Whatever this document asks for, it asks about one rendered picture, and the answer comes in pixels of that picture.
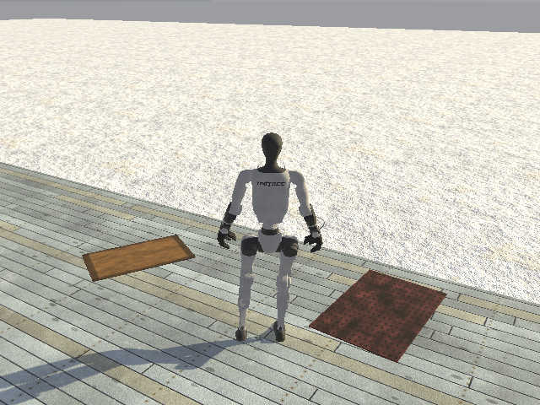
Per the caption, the robot right foot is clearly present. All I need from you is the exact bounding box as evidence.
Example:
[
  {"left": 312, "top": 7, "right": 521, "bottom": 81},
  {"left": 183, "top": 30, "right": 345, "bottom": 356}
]
[{"left": 273, "top": 321, "right": 286, "bottom": 342}]

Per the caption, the robot torso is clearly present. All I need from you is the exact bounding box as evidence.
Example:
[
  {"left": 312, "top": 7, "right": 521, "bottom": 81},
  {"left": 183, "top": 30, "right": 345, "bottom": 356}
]
[{"left": 251, "top": 165, "right": 291, "bottom": 253}]

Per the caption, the right robot forearm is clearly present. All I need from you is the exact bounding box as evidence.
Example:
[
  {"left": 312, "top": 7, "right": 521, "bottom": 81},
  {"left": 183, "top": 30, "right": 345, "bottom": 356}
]
[{"left": 304, "top": 204, "right": 321, "bottom": 238}]

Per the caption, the left robot forearm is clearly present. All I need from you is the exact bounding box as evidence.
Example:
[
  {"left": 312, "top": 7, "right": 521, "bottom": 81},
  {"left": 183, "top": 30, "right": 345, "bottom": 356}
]
[{"left": 219, "top": 202, "right": 236, "bottom": 234}]

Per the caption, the robot right upper arm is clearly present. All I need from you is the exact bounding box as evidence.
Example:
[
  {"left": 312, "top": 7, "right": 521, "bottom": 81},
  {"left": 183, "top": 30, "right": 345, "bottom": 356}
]
[{"left": 289, "top": 170, "right": 312, "bottom": 217}]

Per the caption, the robot left upper arm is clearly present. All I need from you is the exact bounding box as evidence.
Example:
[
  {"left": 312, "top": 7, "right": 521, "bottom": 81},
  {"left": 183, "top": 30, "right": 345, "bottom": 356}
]
[{"left": 229, "top": 169, "right": 254, "bottom": 216}]

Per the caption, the right robot hand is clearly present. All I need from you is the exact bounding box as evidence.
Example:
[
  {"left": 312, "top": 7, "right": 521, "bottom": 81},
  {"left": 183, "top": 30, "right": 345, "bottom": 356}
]
[{"left": 304, "top": 234, "right": 323, "bottom": 252}]

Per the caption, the left robot hand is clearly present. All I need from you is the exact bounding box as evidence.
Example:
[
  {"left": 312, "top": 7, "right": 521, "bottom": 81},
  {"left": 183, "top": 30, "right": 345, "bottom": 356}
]
[{"left": 217, "top": 231, "right": 236, "bottom": 249}]

